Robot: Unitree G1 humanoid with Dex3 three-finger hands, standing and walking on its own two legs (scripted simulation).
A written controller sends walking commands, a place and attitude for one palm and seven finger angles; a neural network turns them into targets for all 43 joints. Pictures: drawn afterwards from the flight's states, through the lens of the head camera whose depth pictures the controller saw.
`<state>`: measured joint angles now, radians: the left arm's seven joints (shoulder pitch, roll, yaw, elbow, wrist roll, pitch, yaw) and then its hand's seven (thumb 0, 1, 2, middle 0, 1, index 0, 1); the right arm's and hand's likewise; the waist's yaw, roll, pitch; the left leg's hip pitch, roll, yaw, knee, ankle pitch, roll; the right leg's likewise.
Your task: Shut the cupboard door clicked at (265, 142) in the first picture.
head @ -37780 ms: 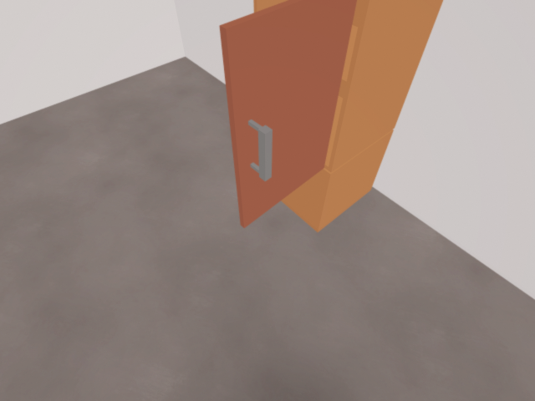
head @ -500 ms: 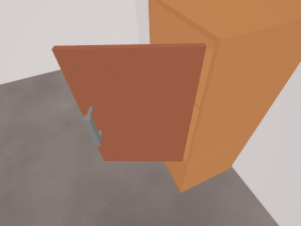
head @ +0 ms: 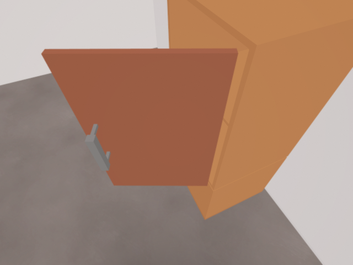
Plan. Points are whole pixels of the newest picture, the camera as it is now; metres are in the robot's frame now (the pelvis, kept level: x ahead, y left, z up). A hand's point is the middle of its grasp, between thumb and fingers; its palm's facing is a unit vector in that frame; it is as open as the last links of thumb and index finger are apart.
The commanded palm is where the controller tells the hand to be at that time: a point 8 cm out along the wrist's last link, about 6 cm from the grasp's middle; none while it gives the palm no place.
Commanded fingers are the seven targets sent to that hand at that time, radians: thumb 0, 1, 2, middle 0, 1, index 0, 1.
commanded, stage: look again from close up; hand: left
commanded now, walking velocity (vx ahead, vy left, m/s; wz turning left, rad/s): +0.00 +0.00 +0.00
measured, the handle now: (100, 148) +0.41 +0.25 -0.03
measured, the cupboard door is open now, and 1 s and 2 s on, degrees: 65 65 65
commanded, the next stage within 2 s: come to a stop and stand still in 0.36 s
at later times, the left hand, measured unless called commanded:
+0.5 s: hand out of the picture +0.02 +0.18 -0.17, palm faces +0.03 -0.97 -0.23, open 7.4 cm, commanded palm none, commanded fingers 0.00 0.90 0.90 -0.20 -0.30 -0.20 -0.30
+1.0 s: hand out of the picture -0.02 +0.22 -0.17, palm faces +0.01 -0.97 -0.23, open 7.4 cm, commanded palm none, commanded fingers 0.00 0.90 0.90 -0.20 -0.30 -0.20 -0.30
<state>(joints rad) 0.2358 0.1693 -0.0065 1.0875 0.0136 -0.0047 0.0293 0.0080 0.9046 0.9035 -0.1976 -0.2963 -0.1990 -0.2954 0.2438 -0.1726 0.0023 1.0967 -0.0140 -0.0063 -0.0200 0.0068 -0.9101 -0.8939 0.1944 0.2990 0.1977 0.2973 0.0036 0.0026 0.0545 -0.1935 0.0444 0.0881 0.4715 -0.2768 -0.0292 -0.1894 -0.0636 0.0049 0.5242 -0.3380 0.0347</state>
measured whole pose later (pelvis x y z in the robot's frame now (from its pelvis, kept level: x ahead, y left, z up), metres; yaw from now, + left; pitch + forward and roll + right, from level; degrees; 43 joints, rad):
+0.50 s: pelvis +0.01 -0.01 +0.00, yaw +0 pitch +0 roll +1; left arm 0.24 0.19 0.00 1.10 0.02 -0.01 0.03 0.01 0.90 0.90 -0.20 -0.30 -0.20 -0.30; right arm 0.20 -0.17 0.00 1.11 -0.01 -0.01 -0.03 0.01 -0.91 -0.89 0.19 0.30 0.20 0.30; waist 0.01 -0.01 0.05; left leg -0.16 0.06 0.08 0.44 -0.28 -0.04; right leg -0.15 -0.05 -0.01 0.48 -0.33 0.03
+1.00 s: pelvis -0.04 +0.03 +0.00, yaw +1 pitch -1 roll +0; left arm 0.27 0.21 -0.01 1.02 0.02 0.01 0.03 0.01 0.90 0.90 -0.20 -0.30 -0.20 -0.30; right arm 0.25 -0.18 -0.01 1.03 -0.02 0.01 0.00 0.01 -0.92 -0.89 0.20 0.30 0.20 0.30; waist 0.00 -0.02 0.04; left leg -0.24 0.01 0.09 0.50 -0.24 0.02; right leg -0.21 -0.10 0.00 0.50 -0.28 0.06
